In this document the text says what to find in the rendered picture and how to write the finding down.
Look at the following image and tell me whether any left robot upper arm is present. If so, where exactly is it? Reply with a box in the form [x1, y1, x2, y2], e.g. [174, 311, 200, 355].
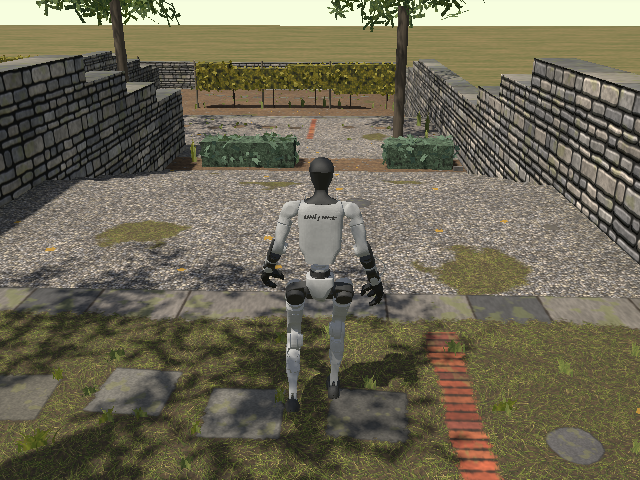
[271, 200, 300, 255]

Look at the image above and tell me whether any right robot upper arm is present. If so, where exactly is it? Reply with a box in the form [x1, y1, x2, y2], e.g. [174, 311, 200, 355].
[342, 201, 370, 257]

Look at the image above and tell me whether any right robot forearm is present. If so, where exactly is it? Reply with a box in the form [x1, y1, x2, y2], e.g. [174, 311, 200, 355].
[360, 241, 381, 286]

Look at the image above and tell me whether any right robot hand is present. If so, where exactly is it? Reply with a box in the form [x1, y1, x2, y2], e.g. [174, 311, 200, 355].
[360, 282, 384, 306]

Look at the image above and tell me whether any left robot forearm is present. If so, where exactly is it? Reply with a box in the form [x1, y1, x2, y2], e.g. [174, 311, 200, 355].
[263, 239, 281, 273]

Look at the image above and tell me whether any robot left foot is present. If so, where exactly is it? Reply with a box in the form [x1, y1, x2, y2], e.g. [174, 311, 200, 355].
[285, 396, 300, 412]

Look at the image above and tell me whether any robot left shin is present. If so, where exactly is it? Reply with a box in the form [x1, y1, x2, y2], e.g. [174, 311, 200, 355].
[286, 333, 300, 400]

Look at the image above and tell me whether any left robot hand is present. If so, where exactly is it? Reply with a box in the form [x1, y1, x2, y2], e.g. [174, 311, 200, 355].
[261, 269, 284, 288]

